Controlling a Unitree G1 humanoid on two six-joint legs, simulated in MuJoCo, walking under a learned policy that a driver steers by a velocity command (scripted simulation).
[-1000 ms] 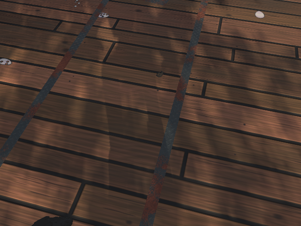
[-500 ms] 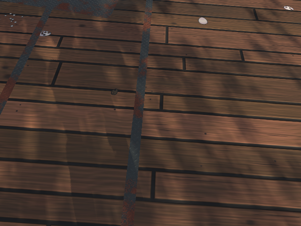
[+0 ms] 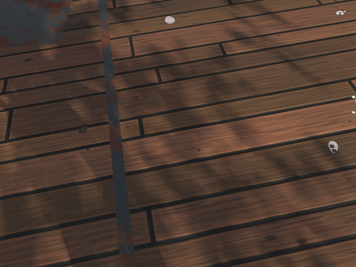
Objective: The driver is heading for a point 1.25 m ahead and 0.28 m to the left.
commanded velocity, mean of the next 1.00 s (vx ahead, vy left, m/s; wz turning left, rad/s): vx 0.00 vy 0.00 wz -0.04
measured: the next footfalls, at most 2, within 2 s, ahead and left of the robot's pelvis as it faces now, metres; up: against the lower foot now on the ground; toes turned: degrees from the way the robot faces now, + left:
left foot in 0.16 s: +0.04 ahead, +0.15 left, +0.00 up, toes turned +0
right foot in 1.88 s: +0.42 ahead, -0.09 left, +0.00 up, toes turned -2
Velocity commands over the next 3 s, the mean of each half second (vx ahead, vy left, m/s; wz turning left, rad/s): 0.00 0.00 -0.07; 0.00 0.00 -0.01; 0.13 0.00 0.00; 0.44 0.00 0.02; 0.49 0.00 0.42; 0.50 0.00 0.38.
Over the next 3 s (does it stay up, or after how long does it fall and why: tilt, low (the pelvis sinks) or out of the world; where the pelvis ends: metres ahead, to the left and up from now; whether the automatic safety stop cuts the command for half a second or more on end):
stays up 0.89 0.14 -0.02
